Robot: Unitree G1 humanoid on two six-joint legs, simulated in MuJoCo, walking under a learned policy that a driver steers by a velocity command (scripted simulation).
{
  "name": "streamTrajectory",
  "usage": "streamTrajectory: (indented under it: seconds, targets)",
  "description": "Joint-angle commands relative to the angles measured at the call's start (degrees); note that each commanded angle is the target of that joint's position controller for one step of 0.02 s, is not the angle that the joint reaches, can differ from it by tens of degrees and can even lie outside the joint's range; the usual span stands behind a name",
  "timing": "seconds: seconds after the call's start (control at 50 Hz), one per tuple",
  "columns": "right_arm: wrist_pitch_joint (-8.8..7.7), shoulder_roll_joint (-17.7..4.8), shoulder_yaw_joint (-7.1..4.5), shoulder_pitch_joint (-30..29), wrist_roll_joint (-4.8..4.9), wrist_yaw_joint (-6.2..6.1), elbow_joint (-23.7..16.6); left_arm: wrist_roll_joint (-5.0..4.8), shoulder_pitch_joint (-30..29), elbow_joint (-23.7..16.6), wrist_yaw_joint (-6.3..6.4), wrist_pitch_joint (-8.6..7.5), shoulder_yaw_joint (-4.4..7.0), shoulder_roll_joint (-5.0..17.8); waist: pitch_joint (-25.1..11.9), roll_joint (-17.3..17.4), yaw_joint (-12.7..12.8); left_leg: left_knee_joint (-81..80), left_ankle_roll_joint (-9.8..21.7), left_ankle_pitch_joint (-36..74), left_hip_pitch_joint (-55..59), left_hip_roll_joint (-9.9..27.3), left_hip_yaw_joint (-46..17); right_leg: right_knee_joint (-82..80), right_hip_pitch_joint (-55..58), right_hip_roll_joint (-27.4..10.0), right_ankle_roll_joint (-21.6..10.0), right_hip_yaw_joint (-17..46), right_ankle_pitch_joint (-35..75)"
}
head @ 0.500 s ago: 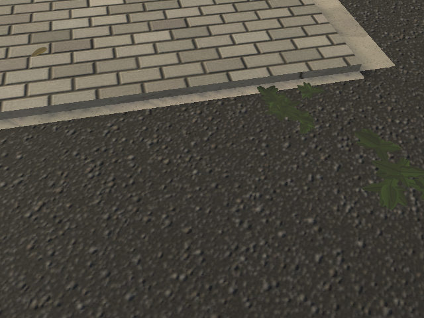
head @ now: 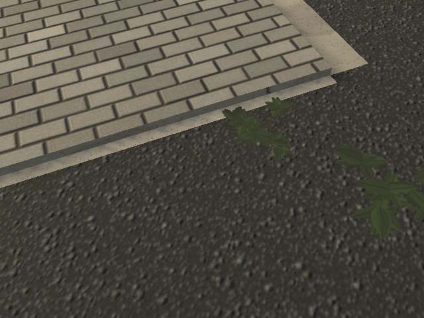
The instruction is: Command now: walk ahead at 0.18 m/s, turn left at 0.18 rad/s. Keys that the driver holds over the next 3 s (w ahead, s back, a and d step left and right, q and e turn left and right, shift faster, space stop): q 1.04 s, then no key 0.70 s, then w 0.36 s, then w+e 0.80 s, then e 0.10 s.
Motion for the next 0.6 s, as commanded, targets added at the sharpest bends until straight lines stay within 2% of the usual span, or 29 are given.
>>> streamTrajectory:
  seconds: [0.02,0.08,0.12,0.16,0.18,0.2,0.22,0.24,0.26,0.28,0.3,0.32,0.36,0.42,0.5,0.6]
  targets:
    - [-0.13,-2.81,-0.59,1.04,0.11,0.07,-1.86,-0.03,-0.08,-2.01,0.93,-0.82,1.36,6.89,-4.03,-6.96,0.20,-6.54,0.89,5.83,7.61,-1.52,1.27,-1.04,-0.44,-15.24,-2.49,-0.33,46.57]
    - [-0.24,-3.30,-0.80,-0.63,-0.54,0.15,-2.58,-0.11,1.09,-0.83,1.83,-0.07,1.63,7.62,-3.90,-6.84,1.23,-11.10,1.94,3.20,7.83,-2.80,2.79,2.72,4.03,-16.97,-2.84,-0.61,47.11]
    - [-0.29,-3.75,-1.12,0.24,-0.82,0.22,-2.78,-0.24,0.96,-0.37,2.39,0.65,2.05,8.52,-3.59,-6.95,0.96,-13.70,3.32,-1.95,8.94,-4.10,3.72,7.20,5.82,-18.14,-3.03,-0.18,49.59]
    - [-0.63,-4.29,-1.63,4.42,-0.85,0.00,-1.95,-0.46,-0.03,-0.33,2.86,1.26,2.52,9.43,-4.96,-6.44,-0.89,-19.32,5.50,-3.48,13.54,-6.07,4.23,16.16,6.17,-17.63,-2.07,-0.53,51.54]
    - [-1.20,-5.09,-2.07,8.90,-0.97,-0.24,-1.08,-0.56,-0.92,-0.58,2.96,1.44,2.83,10.14,-7.10,-3.96,-3.81,-25.74,7.18,6.90,20.14,-5.33,1.83,25.18,3.41,-15.45,-0.01,-2.38,45.69]
    - [-1.69,-10.89,-3.60,13.69,-1.18,-0.73,-1.15,-0.52,-1.39,-2.96,3.00,1.13,2.63,9.52,-11.85,3.13,-5.65,-26.27,11.80,34.16,30.81,5.77,-12.90,42.11,-6.81,-9.78,2.95,-5.42,23.40]
    - [-0.99,-15.62,-5.00,12.91,0.35,-1.16,-0.95,-0.87,1.98,-4.71,2.22,1.86,1.58,4.27,-16.32,13.69,-1.79,-26.57,23.95,59.63,39.91,18.41,-30.99,56.44,-23.02,2.49,5.28,-2.48,-25.85]
    - [-0.38,-12.79,-4.67,12.52,2.56,-0.93,-1.17,1.16,1.96,-3.08,2.08,3.02,1.26,5.14,-17.73,3.80,-2.34,-27.95,23.66,47.02,36.62,17.36,-28.32,58.93,-22.32,-2.78,5.54,5.83,-25.11]
    - [0.29,-10.38,-4.19,7.93,1.84,-1.11,-2.19,0.53,-1.13,-3.50,2.01,3.41,1.57,5.95,-10.37,1.74,-1.69,-30.39,22.17,35.18,29.62,14.28,-24.41,58.84,-24.60,-3.86,6.04,5.78,-21.35]
    - [1.16,-7.79,-3.41,3.81,1.23,-1.25,-2.95,0.54,-3.25,-3.81,2.10,3.48,1.83,6.75,-5.76,-1.43,-0.41,-33.08,19.28,24.95,24.84,10.81,-21.43,54.83,-25.58,-5.45,6.51,5.65,-17.96]
    - [1.57,-6.79,-3.12,1.69,1.30,-1.42,-3.53,0.96,-4.21,-4.27,2.10,3.80,2.07,7.43,-3.89,-0.69,0.28,-34.40,17.12,20.19,22.16,8.01,-19.34,51.25,-25.19,-6.26,7.16,5.28,-15.38]
    - [1.77,-6.67,-3.13,0.82,0.98,-1.45,-3.74,1.26,-2.91,-3.93,1.97,4.39,1.93,6.92,-4.77,1.02,0.85,-34.67,16.04,19.27,20.63,5.77,-17.30,49.76,-23.10,-5.84,7.82,4.42,-13.56]
    - [1.67,-8.14,-3.67,1.68,0.60,-1.17,-3.51,0.81,-1.81,-3.80,1.81,5.01,1.62,5.75,-7.03,1.37,0.82,-34.32,15.00,18.50,20.96,4.23,-16.40,45.69,-21.72,-5.19,8.76,4.01,-12.50]
    - [1.91,-9.92,-4.49,2.66,0.34,-1.08,-3.44,0.38,-3.95,-4.61,2.07,5.35,1.46,5.63,-7.74,2.93,-0.61,-35.05,14.27,9.32,21.93,3.71,-18.84,39.34,-22.43,-5.39,9.45,4.39,-11.91]
    - [2.82,-10.46,-5.03,2.19,-0.14,-0.92,-3.98,0.06,-7.18,-5.97,2.36,5.26,1.51,6.23,-6.90,4.70,-2.13,-36.06,13.28,-3.62,21.12,3.06,-23.34,32.95,-21.65,-5.06,9.32,5.24,-11.10]
    - [3.35,-10.72,-5.50,-0.11,-0.36,-0.37,-4.58,-0.89,-4.87,-6.29,2.88,3.85,1.39,6.60,-7.29,6.01,-1.47,-33.76,11.57,1.68,20.67,2.70,-28.50,22.37,-14.69,-2.68,7.25,5.42,-12.85]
